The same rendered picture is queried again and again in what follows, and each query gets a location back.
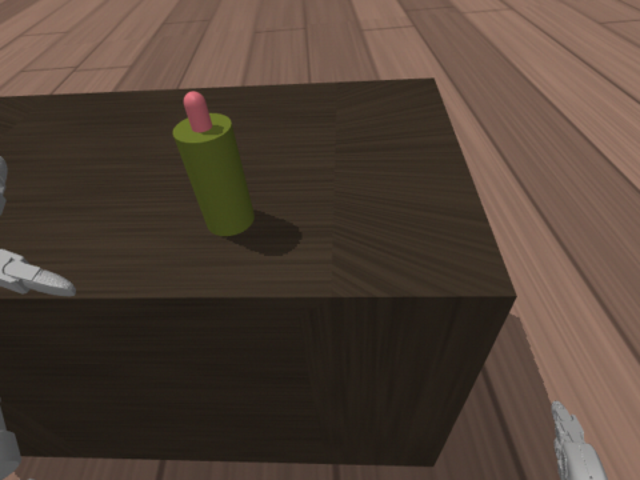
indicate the left robot arm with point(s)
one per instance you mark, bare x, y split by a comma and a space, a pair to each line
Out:
10, 457

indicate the right robot hand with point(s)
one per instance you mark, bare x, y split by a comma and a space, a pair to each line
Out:
576, 459

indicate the bottle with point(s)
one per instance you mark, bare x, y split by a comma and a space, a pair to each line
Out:
208, 148

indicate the left robot hand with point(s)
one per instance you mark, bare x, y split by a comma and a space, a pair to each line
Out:
17, 274

